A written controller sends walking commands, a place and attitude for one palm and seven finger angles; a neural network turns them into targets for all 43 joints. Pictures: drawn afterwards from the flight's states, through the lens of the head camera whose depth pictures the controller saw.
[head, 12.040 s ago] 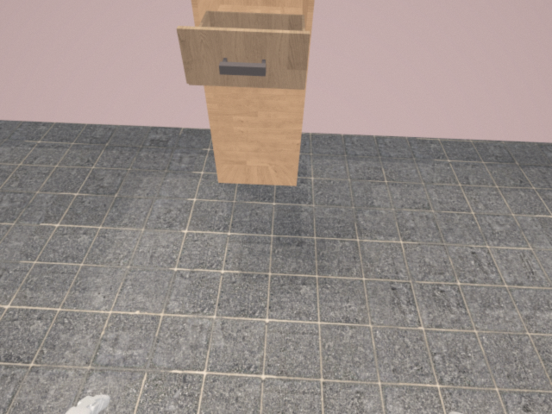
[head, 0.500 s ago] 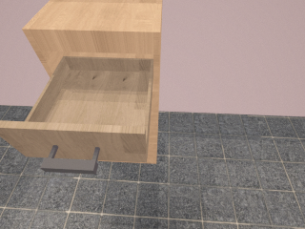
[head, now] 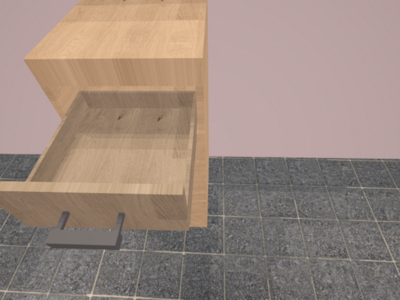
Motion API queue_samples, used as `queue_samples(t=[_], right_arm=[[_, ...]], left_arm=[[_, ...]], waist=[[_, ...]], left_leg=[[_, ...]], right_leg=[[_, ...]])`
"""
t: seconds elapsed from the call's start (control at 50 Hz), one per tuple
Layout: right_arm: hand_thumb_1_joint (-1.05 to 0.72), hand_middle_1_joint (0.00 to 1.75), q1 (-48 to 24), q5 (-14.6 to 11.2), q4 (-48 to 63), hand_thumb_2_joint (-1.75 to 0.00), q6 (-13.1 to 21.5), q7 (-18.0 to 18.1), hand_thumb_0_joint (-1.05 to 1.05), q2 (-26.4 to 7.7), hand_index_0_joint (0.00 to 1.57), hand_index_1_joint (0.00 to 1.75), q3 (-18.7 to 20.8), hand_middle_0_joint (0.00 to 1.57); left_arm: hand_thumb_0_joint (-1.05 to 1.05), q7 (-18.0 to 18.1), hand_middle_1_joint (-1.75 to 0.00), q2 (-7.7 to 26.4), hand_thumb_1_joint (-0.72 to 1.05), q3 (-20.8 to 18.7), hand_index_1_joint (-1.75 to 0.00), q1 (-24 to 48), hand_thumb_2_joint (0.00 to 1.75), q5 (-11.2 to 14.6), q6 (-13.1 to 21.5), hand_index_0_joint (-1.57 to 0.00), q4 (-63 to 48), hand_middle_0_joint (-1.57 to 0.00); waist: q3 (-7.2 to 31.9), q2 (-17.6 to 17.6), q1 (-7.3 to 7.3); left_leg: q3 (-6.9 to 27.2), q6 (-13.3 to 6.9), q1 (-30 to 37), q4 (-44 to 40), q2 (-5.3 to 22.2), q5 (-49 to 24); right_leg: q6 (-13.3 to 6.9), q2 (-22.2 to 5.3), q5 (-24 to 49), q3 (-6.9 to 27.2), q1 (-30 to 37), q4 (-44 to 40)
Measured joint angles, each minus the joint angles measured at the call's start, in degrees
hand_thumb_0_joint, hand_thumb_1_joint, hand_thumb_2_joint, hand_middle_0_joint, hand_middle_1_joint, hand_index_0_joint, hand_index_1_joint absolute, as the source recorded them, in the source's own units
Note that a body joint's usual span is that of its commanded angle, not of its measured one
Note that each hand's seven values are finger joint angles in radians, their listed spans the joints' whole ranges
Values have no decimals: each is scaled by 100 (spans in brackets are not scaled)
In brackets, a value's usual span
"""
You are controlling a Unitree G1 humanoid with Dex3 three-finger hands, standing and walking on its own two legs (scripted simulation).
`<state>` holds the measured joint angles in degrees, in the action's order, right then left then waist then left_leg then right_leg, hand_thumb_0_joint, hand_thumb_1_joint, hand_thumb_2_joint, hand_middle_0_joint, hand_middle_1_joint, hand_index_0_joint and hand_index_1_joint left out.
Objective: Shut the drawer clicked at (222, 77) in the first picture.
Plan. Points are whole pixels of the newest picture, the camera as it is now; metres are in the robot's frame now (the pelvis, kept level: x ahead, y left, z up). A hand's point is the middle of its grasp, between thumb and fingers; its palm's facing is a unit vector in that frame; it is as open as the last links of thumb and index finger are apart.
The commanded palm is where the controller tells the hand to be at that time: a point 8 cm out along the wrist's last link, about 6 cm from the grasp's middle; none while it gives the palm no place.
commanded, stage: come to a stop and stand still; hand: left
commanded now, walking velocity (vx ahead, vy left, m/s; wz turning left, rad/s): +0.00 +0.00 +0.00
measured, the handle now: (88, 228) +0.24 +0.23 +0.03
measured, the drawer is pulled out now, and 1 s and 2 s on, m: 0.30 0.30 0.30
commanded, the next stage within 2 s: look again from close up in 0.94 s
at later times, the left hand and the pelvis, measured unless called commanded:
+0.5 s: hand out of the picture +0.03 +0.21 -0.17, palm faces +0.01 -0.98 -0.22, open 7.4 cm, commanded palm none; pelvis +0.01 +0.03 +0.00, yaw -1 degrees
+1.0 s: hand out of the picture -0.03 +0.21 -0.17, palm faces +0.01 -0.98 -0.18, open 7.4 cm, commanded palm none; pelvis -0.01 +0.04 +0.01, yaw -1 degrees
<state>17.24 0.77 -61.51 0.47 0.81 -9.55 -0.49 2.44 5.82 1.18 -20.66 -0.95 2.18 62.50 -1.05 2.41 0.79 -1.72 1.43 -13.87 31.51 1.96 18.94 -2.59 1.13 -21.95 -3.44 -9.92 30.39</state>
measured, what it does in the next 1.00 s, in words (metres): stands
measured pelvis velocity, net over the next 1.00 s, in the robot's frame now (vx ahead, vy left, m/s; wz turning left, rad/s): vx -0.01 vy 0.04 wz -0.02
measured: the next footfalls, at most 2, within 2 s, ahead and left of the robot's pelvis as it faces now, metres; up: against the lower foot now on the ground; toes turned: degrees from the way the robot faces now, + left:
none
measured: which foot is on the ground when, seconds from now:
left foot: down 0.00-1.00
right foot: down 0.00-1.00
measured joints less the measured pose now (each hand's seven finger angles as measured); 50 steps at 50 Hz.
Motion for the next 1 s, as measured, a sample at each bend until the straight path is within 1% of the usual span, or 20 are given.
queue_samples(t=[0.08, 0.22, 0.4, 0.66, 1.0], right_arm=[[-92, 30, -78, -38, -55, -90, 3, 58, 2, -8, 20, 30, -23, 20], [-92, 30, -302, -42, -57, -90, 30, 103, 1, 15, 20, 30, -32, 20], [-91, 30, -394, -27, -60, -90, 28, 124, 1, 12, 20, 30, -56, 20], [-91, 30, -237, -36, -232, -90, 22, 76, 1, 9, 20, 30, -94, 20], [-91, 30, -162, -59, -393, -90, 47, 79, 1, 103, 20, 30, -93, 20]], left_arm=[[1, 34, -30, 62, 90, -13, -30, 67, 90, 22, 32, -20, -45, -20], [1, 68, -30, 334, 91, -74, -30, 260, 90, 20, -85, -20, -134, -20], [1, 36, -30, 473, 91, -108, -30, 467, 90, 22, -185, -20, -258, -20], [1, -13, -30, 488, 91, -87, -30, 378, 90, 32, -236, -20, -118, -20], [1, -19, -30, 296, 91, -40, -30, 242, 90, 18, -229, -20, 107, -20]], waist=[[45, -110, -43], [114, -377, -63], [101, -394, -101], [-28, -354, -108], [-56, -377, -135]], left_leg=[[-30, -31, 147, -6, -3, 87], [-81, -57, 332, -50, -21, 147], [-124, -177, 434, -184, -125, 56], [-203, -318, 500, -522, -296, -210], [-229, -370, 491, -665, -343, -383]], right_leg=[[29, -4, -58, 28, 153, -39], [74, -24, -77, 75, 341, -121], [192, -126, 45, 109, 456, -290], [327, -292, 239, 175, 431, -453], [371, -336, 386, 197, 388, -529]])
